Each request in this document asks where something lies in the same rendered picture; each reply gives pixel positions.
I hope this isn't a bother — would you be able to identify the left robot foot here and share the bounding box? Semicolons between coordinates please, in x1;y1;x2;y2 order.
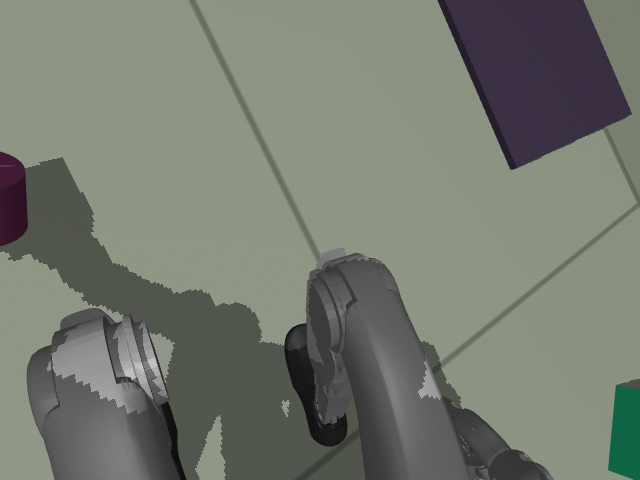
161;402;186;480

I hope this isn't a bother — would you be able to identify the right robot hand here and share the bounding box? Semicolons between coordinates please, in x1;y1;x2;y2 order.
443;396;511;480

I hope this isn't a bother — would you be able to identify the right robot arm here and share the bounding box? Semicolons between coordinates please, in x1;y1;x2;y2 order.
488;449;554;480

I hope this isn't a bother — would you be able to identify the right robot foot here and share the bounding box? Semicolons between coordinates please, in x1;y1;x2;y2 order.
284;324;347;447

